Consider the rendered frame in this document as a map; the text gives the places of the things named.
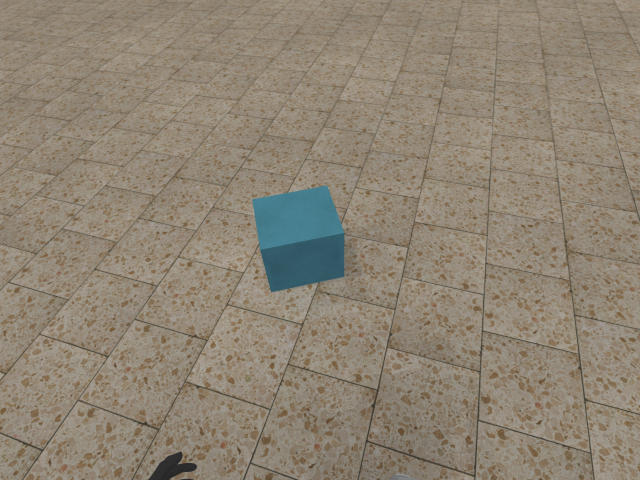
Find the robot left hand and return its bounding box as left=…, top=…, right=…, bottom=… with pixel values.
left=148, top=452, right=197, bottom=480

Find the carton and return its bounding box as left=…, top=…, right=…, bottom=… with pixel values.
left=252, top=186, right=344, bottom=292

